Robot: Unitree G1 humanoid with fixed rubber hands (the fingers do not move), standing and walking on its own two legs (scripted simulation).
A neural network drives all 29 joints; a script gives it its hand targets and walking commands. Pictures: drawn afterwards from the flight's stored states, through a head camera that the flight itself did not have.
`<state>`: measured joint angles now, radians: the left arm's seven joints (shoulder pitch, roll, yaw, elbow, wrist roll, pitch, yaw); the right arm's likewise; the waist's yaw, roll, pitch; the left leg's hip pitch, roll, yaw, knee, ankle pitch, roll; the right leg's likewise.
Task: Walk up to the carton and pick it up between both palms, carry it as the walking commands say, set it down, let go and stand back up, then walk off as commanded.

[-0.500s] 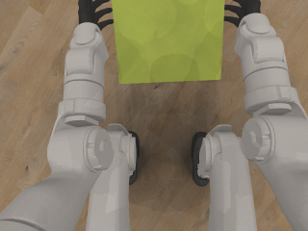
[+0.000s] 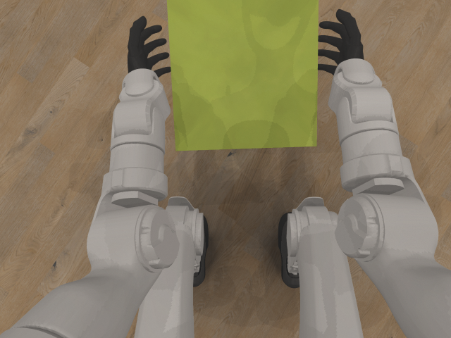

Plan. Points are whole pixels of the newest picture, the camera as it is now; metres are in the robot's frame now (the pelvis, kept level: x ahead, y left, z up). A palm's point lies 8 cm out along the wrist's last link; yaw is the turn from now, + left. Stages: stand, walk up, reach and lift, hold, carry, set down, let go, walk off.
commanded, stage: reach and lift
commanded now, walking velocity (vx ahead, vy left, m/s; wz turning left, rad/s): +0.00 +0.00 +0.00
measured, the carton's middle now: (241, 81) +0.53 +0.00 -0.16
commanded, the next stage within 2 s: none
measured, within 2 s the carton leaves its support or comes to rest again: neither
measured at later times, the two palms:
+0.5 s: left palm (121, 63) +0.49 +0.15 +0.01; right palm (372, 51) +0.50 -0.15 +0.00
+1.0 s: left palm (82, 47) +0.47 +0.16 +0.09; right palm (410, 29) +0.48 -0.15 +0.08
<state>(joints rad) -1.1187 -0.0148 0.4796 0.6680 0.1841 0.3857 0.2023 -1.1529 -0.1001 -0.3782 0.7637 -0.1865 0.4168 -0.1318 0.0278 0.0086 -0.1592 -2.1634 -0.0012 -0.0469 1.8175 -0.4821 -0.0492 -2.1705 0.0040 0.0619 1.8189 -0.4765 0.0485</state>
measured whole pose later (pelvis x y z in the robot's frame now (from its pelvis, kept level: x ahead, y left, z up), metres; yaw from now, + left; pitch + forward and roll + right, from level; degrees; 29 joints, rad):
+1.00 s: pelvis +0.02 +0.00 +0.12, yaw +0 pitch +41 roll +0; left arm -0.87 -0.10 0.49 0.61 0.25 0.41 0.16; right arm -0.90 0.02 -0.42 0.69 -0.29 0.43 -0.09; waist 0.03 0.01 -0.28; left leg -1.70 0.01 -0.04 1.42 -0.43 -0.04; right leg -1.71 -0.01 0.05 1.42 -0.43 0.04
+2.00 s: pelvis +0.06 +0.00 +0.26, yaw -1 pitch +27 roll +0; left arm -0.55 -0.20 0.47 0.45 0.33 0.43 0.04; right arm -0.57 0.13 -0.44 0.52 -0.35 0.43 -0.02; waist 0.04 0.01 -0.21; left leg -1.01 0.02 -0.04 0.80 -0.26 -0.03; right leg -1.01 -0.01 0.04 0.79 -0.25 0.03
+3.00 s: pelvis +0.10 -0.01 +0.32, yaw +0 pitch -3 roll +0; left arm -0.25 -0.15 0.27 0.22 0.29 0.71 -0.01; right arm -0.26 0.15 -0.24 0.23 -0.29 0.71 0.03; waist 0.03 0.01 -0.03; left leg -0.10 0.04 -0.03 0.30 -0.15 -0.04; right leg -0.11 -0.01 0.03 0.32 -0.16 0.01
